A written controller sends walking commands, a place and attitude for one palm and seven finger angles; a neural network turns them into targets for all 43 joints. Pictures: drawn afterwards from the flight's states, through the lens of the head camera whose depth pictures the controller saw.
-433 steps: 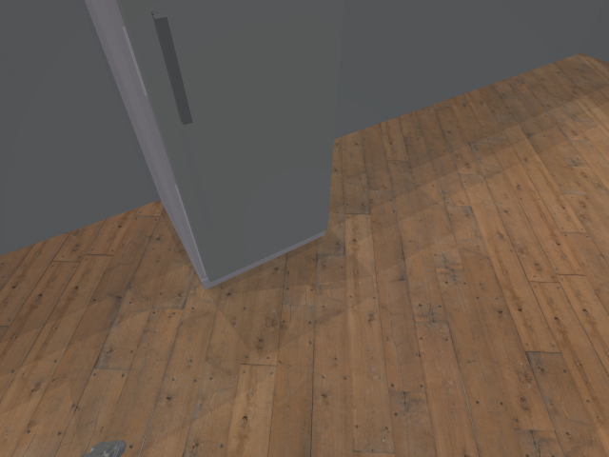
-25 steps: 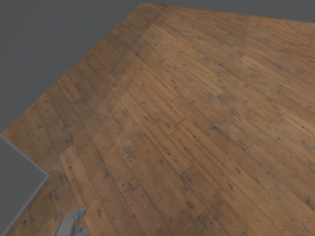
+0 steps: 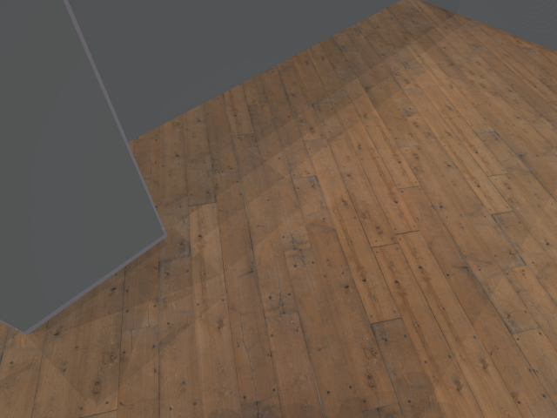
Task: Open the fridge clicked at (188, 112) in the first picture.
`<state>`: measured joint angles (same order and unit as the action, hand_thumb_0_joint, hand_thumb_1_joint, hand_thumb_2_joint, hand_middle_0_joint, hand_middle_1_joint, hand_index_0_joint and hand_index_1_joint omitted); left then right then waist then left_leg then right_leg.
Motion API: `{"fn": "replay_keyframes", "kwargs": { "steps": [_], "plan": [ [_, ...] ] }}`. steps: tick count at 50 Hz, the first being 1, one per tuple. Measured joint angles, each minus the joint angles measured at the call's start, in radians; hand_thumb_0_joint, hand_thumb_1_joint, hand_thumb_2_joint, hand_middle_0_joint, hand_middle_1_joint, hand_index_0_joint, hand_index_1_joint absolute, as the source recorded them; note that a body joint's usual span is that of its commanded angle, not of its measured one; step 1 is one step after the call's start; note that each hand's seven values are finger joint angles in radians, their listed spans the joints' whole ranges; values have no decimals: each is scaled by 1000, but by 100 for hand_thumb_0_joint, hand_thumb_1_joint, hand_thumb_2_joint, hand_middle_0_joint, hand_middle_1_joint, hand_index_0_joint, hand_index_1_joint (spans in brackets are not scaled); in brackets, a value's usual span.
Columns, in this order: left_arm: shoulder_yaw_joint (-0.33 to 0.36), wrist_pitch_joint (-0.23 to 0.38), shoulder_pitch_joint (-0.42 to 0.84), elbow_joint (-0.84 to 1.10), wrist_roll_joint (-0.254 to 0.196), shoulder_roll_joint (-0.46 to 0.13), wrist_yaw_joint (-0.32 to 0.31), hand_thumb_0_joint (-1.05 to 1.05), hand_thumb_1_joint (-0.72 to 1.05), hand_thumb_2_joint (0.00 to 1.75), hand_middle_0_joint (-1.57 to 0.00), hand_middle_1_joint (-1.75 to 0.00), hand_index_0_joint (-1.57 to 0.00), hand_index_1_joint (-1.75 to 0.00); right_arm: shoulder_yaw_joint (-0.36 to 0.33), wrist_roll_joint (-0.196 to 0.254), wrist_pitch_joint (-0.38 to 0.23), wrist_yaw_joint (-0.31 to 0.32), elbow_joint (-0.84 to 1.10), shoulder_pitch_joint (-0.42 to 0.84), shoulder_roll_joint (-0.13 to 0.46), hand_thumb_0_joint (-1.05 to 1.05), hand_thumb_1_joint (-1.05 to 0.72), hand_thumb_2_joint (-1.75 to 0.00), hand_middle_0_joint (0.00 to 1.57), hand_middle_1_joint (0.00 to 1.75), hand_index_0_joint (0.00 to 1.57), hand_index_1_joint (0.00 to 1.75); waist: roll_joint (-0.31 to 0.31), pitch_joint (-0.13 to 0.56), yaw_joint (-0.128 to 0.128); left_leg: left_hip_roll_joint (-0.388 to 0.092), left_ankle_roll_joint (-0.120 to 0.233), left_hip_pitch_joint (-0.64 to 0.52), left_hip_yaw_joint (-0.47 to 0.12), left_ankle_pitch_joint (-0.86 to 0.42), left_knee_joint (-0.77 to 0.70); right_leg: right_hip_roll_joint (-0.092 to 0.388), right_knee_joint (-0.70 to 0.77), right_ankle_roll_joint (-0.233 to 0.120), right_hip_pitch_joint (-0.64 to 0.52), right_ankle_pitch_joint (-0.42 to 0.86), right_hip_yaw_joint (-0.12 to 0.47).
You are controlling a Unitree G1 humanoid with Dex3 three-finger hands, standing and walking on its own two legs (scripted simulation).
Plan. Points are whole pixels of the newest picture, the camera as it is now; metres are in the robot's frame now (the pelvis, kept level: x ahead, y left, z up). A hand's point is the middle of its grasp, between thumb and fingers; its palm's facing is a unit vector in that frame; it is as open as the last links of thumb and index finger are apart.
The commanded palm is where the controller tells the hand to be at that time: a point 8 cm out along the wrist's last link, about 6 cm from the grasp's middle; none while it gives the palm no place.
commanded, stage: turn to face it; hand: left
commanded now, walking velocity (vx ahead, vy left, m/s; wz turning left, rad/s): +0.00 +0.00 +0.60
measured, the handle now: out of the picture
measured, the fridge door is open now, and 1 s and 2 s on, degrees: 0 0 0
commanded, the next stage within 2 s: take the last steps up to it in 1.16 s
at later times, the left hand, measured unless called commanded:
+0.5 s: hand out of the picture +0.11 +0.22 -0.13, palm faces +0.26 -0.92 -0.28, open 7.4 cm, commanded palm none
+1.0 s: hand out of the picture -0.10 +0.19 -0.17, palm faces +0.58 -0.77 -0.26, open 7.4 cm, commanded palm none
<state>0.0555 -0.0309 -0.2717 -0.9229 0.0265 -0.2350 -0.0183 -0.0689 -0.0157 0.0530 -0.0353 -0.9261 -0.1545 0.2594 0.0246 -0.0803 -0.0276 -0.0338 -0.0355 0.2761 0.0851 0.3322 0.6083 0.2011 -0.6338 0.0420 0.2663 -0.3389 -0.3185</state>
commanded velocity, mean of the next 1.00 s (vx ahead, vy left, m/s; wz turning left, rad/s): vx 0.00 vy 0.00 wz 0.53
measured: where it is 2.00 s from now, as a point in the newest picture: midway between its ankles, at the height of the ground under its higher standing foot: outside the picture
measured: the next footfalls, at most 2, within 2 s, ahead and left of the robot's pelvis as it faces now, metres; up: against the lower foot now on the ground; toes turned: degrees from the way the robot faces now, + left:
right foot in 0.52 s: +0.10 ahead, -0.12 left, +0.00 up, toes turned +15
left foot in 0.98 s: -0.04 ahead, +0.11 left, +0.00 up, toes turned +37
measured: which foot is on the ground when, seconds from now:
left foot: down 0.00-0.52, up 0.54-0.96, down 0.98-1.00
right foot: down 0.00-0.00, up 0.02-0.50, down 0.52-0.98, up 1.00-1.00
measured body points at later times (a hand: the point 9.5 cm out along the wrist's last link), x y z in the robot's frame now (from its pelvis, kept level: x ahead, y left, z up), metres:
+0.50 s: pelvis +0.02 -0.01 +0.01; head +0.05 -0.02 +0.46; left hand +0.10 +0.27 -0.11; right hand +0.12 -0.25 -0.14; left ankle -0.01 +0.11 -0.73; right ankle +0.06 -0.13 -0.71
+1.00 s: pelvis +0.00 +0.00 +0.00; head +0.02 +0.04 +0.44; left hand -0.13 +0.23 -0.16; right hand +0.23 -0.17 -0.13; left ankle -0.07 +0.08 -0.73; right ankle +0.06 -0.13 -0.72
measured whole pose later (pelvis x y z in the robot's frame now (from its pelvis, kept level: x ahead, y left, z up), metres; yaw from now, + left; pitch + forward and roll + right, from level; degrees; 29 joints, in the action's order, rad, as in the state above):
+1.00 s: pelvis +0.00 +0.00 +0.00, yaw +34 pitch +0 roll +0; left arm 0.06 -0.04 -0.28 -0.94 0.02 -0.25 -0.02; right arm -0.06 -0.02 0.04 -0.03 -0.93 -0.15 0.25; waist 0.04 -0.08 -0.03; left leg -0.02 0.00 0.27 0.07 0.32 0.61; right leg 0.19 -0.70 0.06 0.30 -0.41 -0.24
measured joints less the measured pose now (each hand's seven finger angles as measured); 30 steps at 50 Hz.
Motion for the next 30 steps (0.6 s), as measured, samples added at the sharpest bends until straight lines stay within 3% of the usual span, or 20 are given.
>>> {"fn": "replay_keyframes", "kwargs": {
  "steps": [2,4,7,10,18,23,25,26,28,30],
  "plan": [
    [12,-23,3,-17,-6,-27,-1,0,90,90,-20,-30,-20,-30,4,-1,-20,2,11,19,-18,1,-91,-90,19,30,20,30,32,-2,-3,24,54,15,-3,17,23,-3,-162,29,69,-141,82],
    [18,-45,12,-31,-5,-42,-5,1,90,90,-20,-30,-20,-30,14,-2,-33,10,20,22,-31,1,-91,-90,20,30,20,30,36,2,-3,28,75,8,-19,23,16,-42,-331,41,136,-197,160],
    [22,-46,38,-34,-7,-46,0,1,91,90,-20,-30,-20,-30,24,-4,-38,25,25,13,-40,1,-91,-89,20,30,20,30,23,8,6,37,80,-23,-57,-15,-49,-79,-479,55,203,-133,222],
    [19,-32,67,-13,-9,-43,6,1,91,90,-20,-30,-20,-30,30,-3,-39,30,20,1,-43,1,-91,-89,20,30,20,30,13,10,9,52,87,-52,-89,-52,-110,-92,-513,67,236,-70,261],
    [8,-25,142,31,-15,-22,-1,0,91,90,-20,-30,-20,-30,28,-8,-32,29,4,-56,-55,1,-90,-89,20,30,21,30,-9,23,42,91,84,-69,-173,-80,-147,-123,-369,82,205,-70,310],
    [-4,-15,176,60,-23,-1,-3,0,90,90,-20,-30,-20,-30,15,-12,-18,29,-11,-88,-46,1,-90,-89,20,30,21,30,-39,23,68,103,61,-44,-229,-67,-108,-163,-156,67,122,-80,311],
    [-11,-2,177,73,-26,8,-2,0,90,90,-20,-30,-20,-30,8,-9,-11,29,-17,-98,-37,1,-90,-89,20,30,21,30,-53,26,72,110,46,-23,-249,-52,-72,-177,-19,60,63,-8,302],
    [-15,9,172,81,-24,9,-2,0,90,90,-20,-30,-20,-30,4,-6,-9,28,-17,-107,-33,1,-90,-89,20,30,21,30,-54,32,71,119,37,-6,-257,-37,-41,-175,64,42,26,51,297],
    [-23,24,169,81,-16,24,-7,0,90,90,-20,-30,-20,-30,-8,0,0,29,-24,-103,-18,1,-90,-89,20,30,21,30,-77,21,72,119,17,56,-241,91,123,-176,56,-31,23,64,270],
    [-32,23,154,80,-13,40,-8,0,90,90,-20,-30,-20,-30,-20,-3,12,27,-26,-106,-3,1,-91,-89,20,30,20,30,-87,20,78,118,6,132,-201,148,341,-156,57,-57,5,48,238]
  ]
}}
